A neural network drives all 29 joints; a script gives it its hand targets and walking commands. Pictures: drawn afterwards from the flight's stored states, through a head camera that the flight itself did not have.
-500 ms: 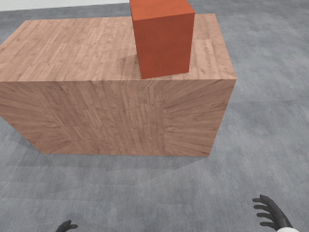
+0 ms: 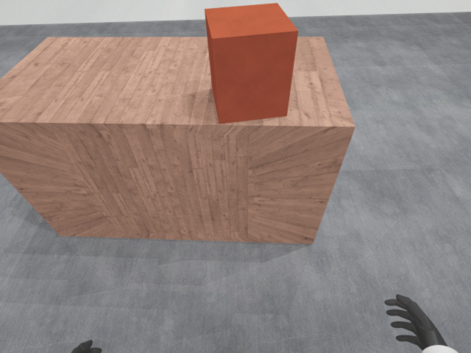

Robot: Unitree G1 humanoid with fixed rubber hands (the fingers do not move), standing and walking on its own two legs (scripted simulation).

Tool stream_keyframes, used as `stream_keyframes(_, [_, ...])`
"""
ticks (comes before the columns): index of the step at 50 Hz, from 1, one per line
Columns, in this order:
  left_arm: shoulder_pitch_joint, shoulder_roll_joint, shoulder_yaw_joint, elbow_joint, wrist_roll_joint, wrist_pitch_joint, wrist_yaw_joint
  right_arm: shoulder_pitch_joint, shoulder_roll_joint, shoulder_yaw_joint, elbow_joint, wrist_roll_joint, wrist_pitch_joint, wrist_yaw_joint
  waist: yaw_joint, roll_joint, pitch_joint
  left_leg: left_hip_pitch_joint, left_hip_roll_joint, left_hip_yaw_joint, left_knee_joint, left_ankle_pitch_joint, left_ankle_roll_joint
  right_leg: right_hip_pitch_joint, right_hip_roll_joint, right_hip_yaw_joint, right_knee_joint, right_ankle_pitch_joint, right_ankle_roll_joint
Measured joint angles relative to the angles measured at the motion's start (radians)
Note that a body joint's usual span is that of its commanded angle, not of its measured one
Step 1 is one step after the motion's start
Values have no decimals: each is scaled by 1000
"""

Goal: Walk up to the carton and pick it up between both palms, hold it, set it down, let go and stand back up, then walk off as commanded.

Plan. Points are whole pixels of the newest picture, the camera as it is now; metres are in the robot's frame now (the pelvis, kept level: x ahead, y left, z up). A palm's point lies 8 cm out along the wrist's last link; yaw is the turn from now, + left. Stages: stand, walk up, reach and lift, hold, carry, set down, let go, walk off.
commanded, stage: stand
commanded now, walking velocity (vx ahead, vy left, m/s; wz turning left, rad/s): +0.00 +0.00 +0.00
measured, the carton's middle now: (247, 64) +0.87 -0.01 +0.06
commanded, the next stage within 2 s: none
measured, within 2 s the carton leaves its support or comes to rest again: neither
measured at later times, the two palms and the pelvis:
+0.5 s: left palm out of the picture +0.10 +0.30 -0.08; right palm (431, 345) +0.16 -0.29 -0.06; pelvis +0.00 +0.00 +0.00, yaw +0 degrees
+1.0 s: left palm out of the picture +0.09 +0.31 -0.08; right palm (432, 349) +0.16 -0.29 -0.05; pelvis -0.01 +0.01 +0.00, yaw +0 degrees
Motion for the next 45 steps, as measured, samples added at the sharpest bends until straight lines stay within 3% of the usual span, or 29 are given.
stream_keyframes(45, [-12, 16, 0, 38, -1, -12, -1, 0, -1, 0, 3, 0, -7, 0, 0, -6, -12, 0, 1, 0, -2, 16, 5, 4, 0, 0, -11, 19, 9])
